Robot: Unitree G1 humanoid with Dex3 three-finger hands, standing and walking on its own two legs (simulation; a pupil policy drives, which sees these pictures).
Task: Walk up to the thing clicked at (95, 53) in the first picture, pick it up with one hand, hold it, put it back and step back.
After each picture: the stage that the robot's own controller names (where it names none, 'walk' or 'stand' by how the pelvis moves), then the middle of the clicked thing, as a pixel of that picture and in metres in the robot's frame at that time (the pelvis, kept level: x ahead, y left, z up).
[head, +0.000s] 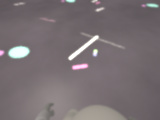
stand; (95, 52) +1.29 -0.10 -0.72
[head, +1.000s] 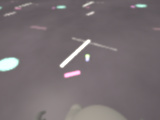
walk; (87, 57) +1.17 +0.16 -0.70
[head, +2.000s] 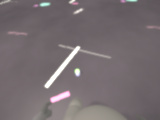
walk; (77, 72) +0.72 +0.25 -0.71
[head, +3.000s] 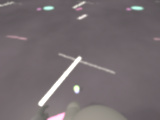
walk; (76, 89) +0.46 +0.20 -0.72
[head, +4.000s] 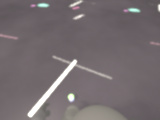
stand; (71, 97) +0.32 +0.20 -0.71
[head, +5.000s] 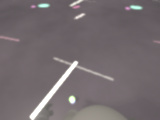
stand; (72, 100) +0.29 +0.20 -0.72
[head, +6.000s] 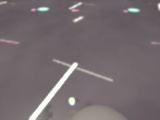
stand; (72, 101) +0.30 +0.20 -0.73
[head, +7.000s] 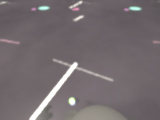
stand; (72, 101) +0.28 +0.21 -0.73
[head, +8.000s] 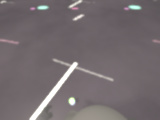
stand; (72, 101) +0.28 +0.21 -0.73
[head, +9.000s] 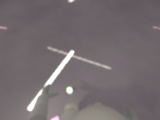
go down; (69, 90) +0.31 +0.21 -0.68
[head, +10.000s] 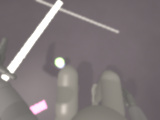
go down; (60, 63) +0.36 +0.25 -0.29
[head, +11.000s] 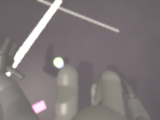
close in; (59, 63) +0.35 +0.26 -0.28
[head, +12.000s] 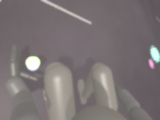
close in; (33, 64) +0.34 +0.28 -0.21
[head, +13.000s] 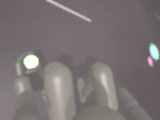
close; (31, 63) +0.33 +0.28 -0.21
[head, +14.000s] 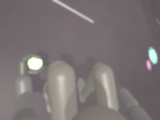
lift; (35, 64) +0.31 +0.27 -0.21
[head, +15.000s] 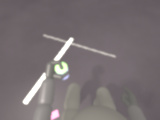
lift; (62, 71) +0.31 +0.19 +0.00
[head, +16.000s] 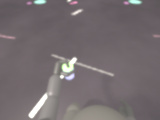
hold; (68, 71) +0.33 +0.16 +0.03
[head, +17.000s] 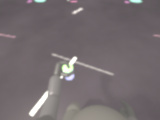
hold; (68, 72) +0.33 +0.17 +0.00
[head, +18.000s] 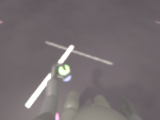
crouch; (65, 73) +0.33 +0.18 -0.06
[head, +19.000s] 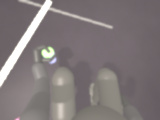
lower; (49, 55) +0.41 +0.26 -0.12
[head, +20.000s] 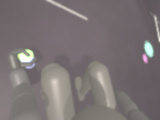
lower; (27, 59) +0.36 +0.29 -0.22
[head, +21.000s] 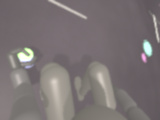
lower; (26, 58) +0.36 +0.29 -0.22
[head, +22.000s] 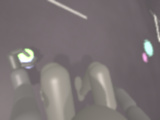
lower; (27, 59) +0.36 +0.29 -0.22
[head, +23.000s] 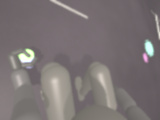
lower; (27, 59) +0.35 +0.29 -0.21
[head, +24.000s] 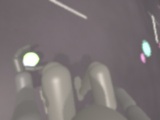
open; (30, 61) +0.34 +0.28 -0.22
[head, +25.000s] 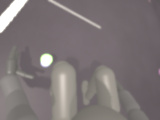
stand; (46, 61) +0.34 +0.26 -0.23
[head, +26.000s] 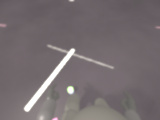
stand; (70, 90) +0.32 +0.19 -0.60
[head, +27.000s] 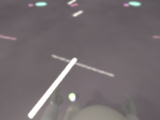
stand; (72, 97) +0.32 +0.20 -0.66
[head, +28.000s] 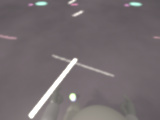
stand; (72, 97) +0.31 +0.19 -0.67
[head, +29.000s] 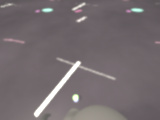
stand; (75, 98) +0.34 +0.18 -0.72
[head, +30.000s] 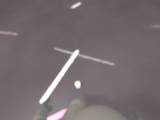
walk; (77, 84) +0.43 +0.17 -0.71
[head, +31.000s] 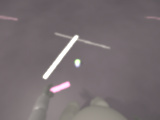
walk; (77, 63) +0.75 +0.17 -0.69
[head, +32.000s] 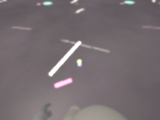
stand; (79, 63) +0.95 +0.23 -0.71
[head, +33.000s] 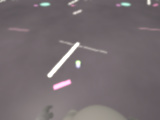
stand; (78, 64) +0.95 +0.22 -0.73
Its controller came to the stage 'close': yes
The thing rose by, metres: 0.70
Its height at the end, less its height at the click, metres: +0.00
